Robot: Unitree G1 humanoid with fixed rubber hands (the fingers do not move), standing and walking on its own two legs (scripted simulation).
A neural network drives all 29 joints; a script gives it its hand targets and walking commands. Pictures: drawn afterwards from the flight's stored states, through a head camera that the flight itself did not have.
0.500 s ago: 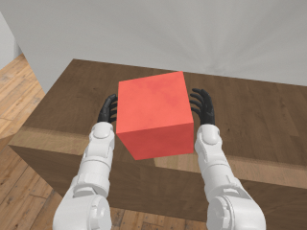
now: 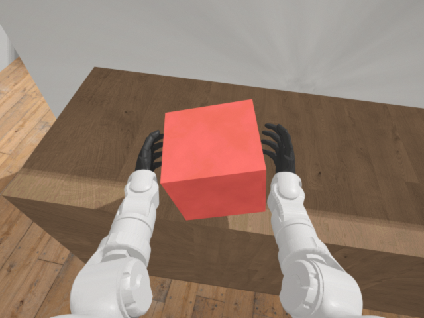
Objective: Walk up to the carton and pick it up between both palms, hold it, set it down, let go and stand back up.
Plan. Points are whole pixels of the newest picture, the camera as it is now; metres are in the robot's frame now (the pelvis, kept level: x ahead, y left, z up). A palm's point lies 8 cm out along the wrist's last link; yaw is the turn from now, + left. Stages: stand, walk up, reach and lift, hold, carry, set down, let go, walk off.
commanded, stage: set down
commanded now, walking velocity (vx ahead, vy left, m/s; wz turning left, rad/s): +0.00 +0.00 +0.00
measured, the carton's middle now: (216, 163) +0.43 -0.02 +0.01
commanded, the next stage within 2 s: none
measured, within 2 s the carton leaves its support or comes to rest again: rests again in 0.86 s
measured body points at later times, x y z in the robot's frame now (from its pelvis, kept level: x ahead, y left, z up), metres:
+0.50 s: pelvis +0.01 +0.00 +0.00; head +0.09 +0.01 +0.44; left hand +0.42 +0.12 +0.00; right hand +0.41 -0.15 +0.02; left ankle -0.04 +0.11 -0.75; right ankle +0.01 -0.13 -0.75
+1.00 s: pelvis +0.00 +0.00 -0.01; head +0.10 +0.00 +0.43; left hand +0.43 +0.11 +0.00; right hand +0.40 -0.16 +0.00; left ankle -0.04 +0.11 -0.75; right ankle +0.01 -0.13 -0.75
